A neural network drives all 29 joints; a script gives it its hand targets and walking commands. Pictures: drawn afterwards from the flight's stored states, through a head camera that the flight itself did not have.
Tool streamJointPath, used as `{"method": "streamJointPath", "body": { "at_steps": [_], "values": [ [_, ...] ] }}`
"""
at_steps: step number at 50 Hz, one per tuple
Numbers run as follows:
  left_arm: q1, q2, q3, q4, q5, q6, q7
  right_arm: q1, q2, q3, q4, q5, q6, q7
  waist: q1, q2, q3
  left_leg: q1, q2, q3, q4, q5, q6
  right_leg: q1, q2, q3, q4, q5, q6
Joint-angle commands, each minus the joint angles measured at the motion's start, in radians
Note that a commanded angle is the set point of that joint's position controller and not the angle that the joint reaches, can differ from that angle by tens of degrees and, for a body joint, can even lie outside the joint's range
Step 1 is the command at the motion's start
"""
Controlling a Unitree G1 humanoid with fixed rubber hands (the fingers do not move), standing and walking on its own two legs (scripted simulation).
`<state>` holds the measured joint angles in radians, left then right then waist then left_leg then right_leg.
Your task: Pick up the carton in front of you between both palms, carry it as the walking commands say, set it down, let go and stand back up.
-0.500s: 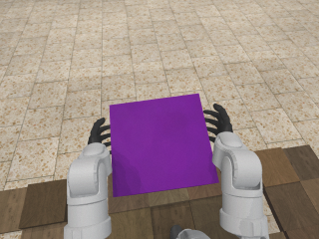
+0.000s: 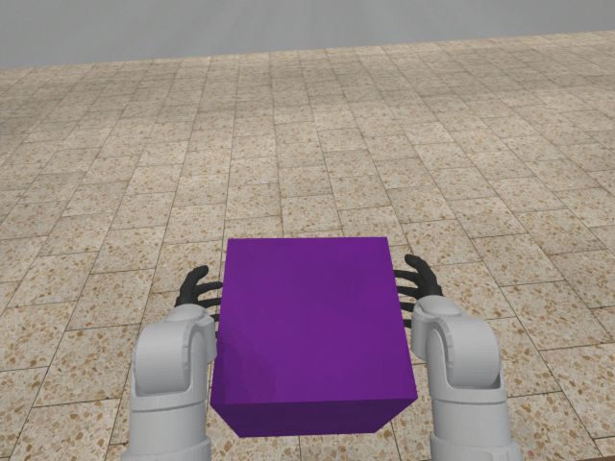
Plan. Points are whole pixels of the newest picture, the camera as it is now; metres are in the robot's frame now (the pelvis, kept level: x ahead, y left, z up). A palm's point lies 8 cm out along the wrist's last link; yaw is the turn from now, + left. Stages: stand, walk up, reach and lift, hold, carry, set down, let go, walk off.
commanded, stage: carry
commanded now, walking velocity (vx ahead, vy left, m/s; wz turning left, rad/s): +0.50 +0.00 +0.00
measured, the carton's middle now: (307, 344) +0.29 -0.01 -0.01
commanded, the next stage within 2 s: none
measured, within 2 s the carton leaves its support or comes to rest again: neither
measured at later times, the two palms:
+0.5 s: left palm (228, 143) +0.56 +0.10 +0.18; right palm (396, 128) +0.57 -0.19 +0.17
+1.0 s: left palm (250, 111) +0.88 +0.08 +0.08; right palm (366, 100) +0.87 -0.20 +0.10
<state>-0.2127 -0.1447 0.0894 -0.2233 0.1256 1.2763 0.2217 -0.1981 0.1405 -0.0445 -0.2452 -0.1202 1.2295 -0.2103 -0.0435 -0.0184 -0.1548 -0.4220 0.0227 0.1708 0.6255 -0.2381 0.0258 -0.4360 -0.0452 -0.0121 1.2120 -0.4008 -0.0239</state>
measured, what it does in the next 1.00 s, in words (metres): walks ahead: right foot, then left foot 0.05 m lower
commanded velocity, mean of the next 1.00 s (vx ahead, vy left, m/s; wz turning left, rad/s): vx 0.50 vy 0.00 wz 0.00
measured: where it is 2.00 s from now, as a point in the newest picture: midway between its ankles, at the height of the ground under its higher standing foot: (315, 266)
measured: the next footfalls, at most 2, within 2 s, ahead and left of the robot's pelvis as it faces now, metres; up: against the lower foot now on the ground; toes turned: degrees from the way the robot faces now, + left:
right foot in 0.16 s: +0.19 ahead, -0.12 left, +0.00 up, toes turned -4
left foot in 0.72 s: +0.49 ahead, +0.01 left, -0.05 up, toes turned +3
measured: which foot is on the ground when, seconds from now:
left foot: down 0.00-0.18, up 0.20-0.70, down 0.72-1.00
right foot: up 0.00-0.14, down 0.16-0.76, up 0.78-1.00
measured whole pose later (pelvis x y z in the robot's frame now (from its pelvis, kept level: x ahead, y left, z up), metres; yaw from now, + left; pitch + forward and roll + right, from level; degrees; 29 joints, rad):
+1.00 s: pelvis +0.51 -0.05 -0.03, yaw +1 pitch +6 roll -1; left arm -0.69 -0.14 0.32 -0.05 0.14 1.25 0.25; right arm -0.69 0.17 -0.28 -0.07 -0.12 1.20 -0.27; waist -0.08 0.01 0.04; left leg -0.26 -0.06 0.05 0.50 -0.34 0.10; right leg -0.70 -0.03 -0.01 0.97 -0.36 -0.02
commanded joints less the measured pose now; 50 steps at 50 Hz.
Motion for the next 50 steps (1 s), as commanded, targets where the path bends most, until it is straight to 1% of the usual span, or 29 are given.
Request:
{"method": "streamJointPath", "body": {
  "at_steps": [1,3,4,6,7,8,9,11,13,16,17,20,22,24,26,28,31,33,34,35,36,37,38,39,40,43,44,47,50],
  "values": [
    [-0.691,-0.878,-0.611,-0.130,-0.412,-0.096,-0.264,-0.686,1.033,0.672,-0.070,0.490,-0.047,0.263,0.010,0.091,-0.170,0.188,0.241,-0.305,-0.332,-0.116,0.154,-0.100,-0.055,-0.028,-0.335,0.066,-0.011],
    [-0.788,-0.841,-0.586,-0.182,-0.412,-0.119,-0.247,-0.744,1.016,0.666,-0.045,0.502,-0.058,0.256,0.014,0.176,-0.188,0.162,0.228,-0.244,-0.318,-0.085,0.150,-0.007,-0.046,-0.043,-0.436,0.094,-0.023],
    [-0.835,-0.806,-0.571,-0.184,-0.413,-0.122,-0.232,-0.730,0.990,0.655,0.012,0.487,-0.055,0.241,0.015,0.141,-0.180,0.180,0.211,-0.264,-0.327,-0.044,0.144,0.032,0.015,-0.070,-0.572,0.004,-0.016],
    [-0.768,-0.750,-0.530,-0.122,-0.392,-0.108,-0.216,-0.749,0.919,0.628,0.007,0.485,-0.045,0.217,0.053,0.133,-0.260,0.091,0.170,-0.135,-0.129,-0.078,0.092,0.277,0.042,-0.097,-0.732,0.184,-0.024],
    [-0.745,-0.714,-0.519,-0.015,-0.372,-0.098,-0.208,-0.764,0.872,0.596,0.064,0.452,-0.035,0.198,0.070,-0.086,-0.304,-0.076,0.083,-0.056,0.115,-0.038,0.045,0.483,-0.106,0.120,-0.837,0.078,-0.066],
    [-0.717,-0.655,-0.503,0.020,-0.352,-0.096,-0.198,-0.737,0.838,0.568,0.092,0.420,-0.026,0.184,0.086,-0.346,-0.297,-0.275,-0.021,-0.066,0.298,-0.290,0.007,0.562,-0.305,0.497,-0.917,0.081,-0.168],
    [-0.716,-0.627,-0.466,0.043,-0.322,-0.090,-0.192,-0.739,0.822,0.563,0.125,0.416,-0.013,0.180,0.094,-0.276,-0.290,-0.321,-0.024,-0.132,0.443,-0.369,0.014,0.526,-0.320,0.555,-0.944,-0.026,-0.238],
    [-0.880,-0.682,-0.507,0.053,-0.360,-0.086,-0.195,-0.773,0.822,0.471,0.244,0.352,-0.015,0.169,0.113,-0.060,-0.211,-0.433,-0.003,-0.143,0.526,-0.310,0.009,0.569,-0.264,0.487,-0.804,0.575,-0.244],
    [-0.963,-0.788,-0.538,0.072,-0.432,-0.104,-0.213,-0.809,0.873,0.474,0.251,0.340,-0.047,0.163,0.100,-0.050,-0.285,-0.442,0.020,-0.169,0.486,-0.162,0.020,0.622,-0.246,0.335,-0.793,0.533,-0.150],
    [-1.142,-0.846,-0.529,0.059,-0.477,-0.140,-0.234,-0.936,0.921,0.456,0.237,0.311,-0.075,0.142,0.096,-0.124,-0.252,-0.421,0.021,-0.150,0.411,-0.063,0.015,0.631,-0.220,0.280,-0.834,0.669,-0.115],
    [-1.154,-0.886,-0.508,0.087,-0.481,-0.140,-0.244,-1.051,0.914,0.455,0.135,0.319,-0.091,0.132,0.103,-0.120,-0.276,-0.372,0.017,-0.144,0.395,-0.036,0.006,0.606,-0.212,0.248,-0.852,0.641,-0.128],
    [-1.245,-0.891,-0.500,0.131,-0.522,-0.135,-0.239,-1.103,0.889,0.431,0.171,0.309,-0.089,0.110,0.097,-0.039,-0.224,-0.307,0.040,-0.158,0.302,0.082,0.010,0.509,-0.238,0.230,-0.931,0.472,-0.185],
    [-1.362,-0.826,-0.508,0.016,-0.553,-0.132,-0.220,-1.028,0.871,0.394,0.250,0.301,-0.062,0.101,0.116,-0.104,-0.271,-0.355,0.017,-0.141,0.272,0.116,0.006,0.648,-0.184,0.150,-0.878,0.665,-0.157],
    [-1.271,-0.805,-0.478,0.078,-0.538,-0.099,-0.214,-1.007,0.816,0.385,0.249,0.299,-0.038,0.091,0.136,-0.054,-0.245,-0.378,-0.015,-0.098,0.175,0.187,0.013,0.674,-0.116,0.097,-0.842,0.729,-0.135],
    [-1.219,-0.777,-0.436,0.159,-0.515,-0.068,-0.208,-1.089,0.821,0.398,0.199,0.330,-0.014,0.103,0.157,-0.061,-0.242,-0.377,-0.002,-0.129,0.054,0.230,0.007,0.745,-0.142,0.127,-0.809,0.704,-0.141],
    [-1.224,-0.788,-0.392,0.177,-0.495,-0.036,-0.203,-1.053,0.790,0.382,0.222,0.300,0.017,0.103,0.175,-0.061,-0.205,-0.328,-0.032,-0.049,-0.105,0.315,0.025,0.737,-0.107,0.062,-0.789,0.810,-0.125],
    [-1.223,-0.824,-0.365,0.173,-0.480,-0.011,-0.210,-1.126,0.800,0.388,0.141,0.328,0.056,0.118,0.148,-0.135,-0.197,-0.154,-0.068,-0.017,-0.311,0.380,0.031,0.744,-0.081,0.003,-0.643,0.911,-0.088],
    [-1.315,-0.831,-0.400,0.061,-0.504,-0.004,-0.206,-1.093,0.871,0.354,0.164,0.355,0.071,0.138,0.066,-0.042,-0.327,0.269,-0.068,-0.009,-0.294,0.469,0.058,0.534,-0.046,-0.052,-0.383,0.854,-0.050],
    [-1.328,-0.885,-0.428,0.014,-0.501,-0.004,-0.208,-1.203,0.864,0.373,0.038,0.372,0.061,0.141,0.026,0.050,-0.346,0.519,0.030,-0.088,-0.206,0.635,0.098,0.254,-0.033,-0.064,-0.234,0.614,-0.026],
    [-1.319,-0.855,-0.431,0.067,-0.504,0.021,-0.203,-1.088,0.802,0.327,0.194,0.336,0.084,0.141,0.008,0.227,-0.404,0.824,0.256,-0.355,-0.061,0.885,0.205,-0.117,0.066,-0.061,-0.054,0.010,-0.003],
    [-1.298,-0.884,-0.432,0.092,-0.515,0.033,-0.201,-1.079,0.808,0.320,0.196,0.343,0.090,0.137,-0.031,0.278,-0.515,0.943,0.373,-0.585,-0.065,0.801,0.264,-0.262,0.099,0.005,0.100,-0.163,0.002],
    [-1.272,-0.871,-0.413,0.112,-0.486,0.030,-0.203,-1.104,0.834,0.327,0.184,0.356,0.090,0.140,-0.032,0.207,-0.529,0.840,0.349,-0.652,-0.142,0.389,0.229,-0.259,0.047,0.101,0.105,-0.110,-0.042],
    [-1.291,-0.877,-0.414,0.153,-0.488,0.032,-0.199,-1.113,0.843,0.354,0.203,0.356,0.086,0.145,-0.047,0.125,-0.399,0.756,0.340,-0.705,-0.212,0.289,0.199,-0.345,0.065,0.057,0.072,-0.050,-0.039],
    [-1.296,-0.876,-0.406,0.099,-0.471,0.023,-0.196,-1.137,0.882,0.345,0.221,0.381,0.086,0.162,-0.004,0.127,-0.362,0.673,0.280,-0.590,-0.226,0.314,0.117,-0.322,0.035,0.059,0.019,0.037,-0.016],
    [-1.279,-0.876,-0.391,0.096,-0.433,0.015,-0.195,-1.165,0.945,0.373,0.252,0.397,0.079,0.177,-0.022,0.162,-0.344,0.663,0.274,-0.505,-0.216,0.427,0.192,-0.345,0.024,0.027,0.016,0.032,-0.004],
    [-1.272,-0.932,-0.417,0.104,-0.396,-0.031,-0.192,-1.215,1.042,0.460,0.206,0.455,0.035,0.219,-0.023,0.146,-0.357,0.642,0.207,-0.423,-0.158,0.647,0.200,-0.341,0.028,-0.001,-0.044,0.028,-0.006],
    [-1.303,-0.940,-0.412,0.102,-0.400,-0.041,-0.194,-1.234,1.042,0.468,0.205,0.464,0.022,0.221,-0.026,0.060,-0.321,0.651,0.184,-0.426,-0.148,0.727,0.221,-0.382,0.031,-0.023,-0.116,-0.018,0.006],
    [-1.208,-0.971,-0.421,0.136,-0.374,-0.079,-0.199,-1.175,1.095,0.504,0.201,0.472,-0.017,0.222,-0.046,0.099,-0.319,0.608,0.179,-0.357,-0.144,0.644,0.226,-0.340,0.040,-0.050,-0.292,0.040,0.000],
    [-1.108,-0.998,-0.455,0.189,-0.341,-0.092,-0.192,-1.017,1.090,0.447,0.289,0.428,-0.040,0.238,-0.033,0.164,-0.286,0.566,0.141,-0.292,-0.138,0.834,0.135,-0.240,0.060,-0.102,-0.478,0.241,-0.002]
  ]
}}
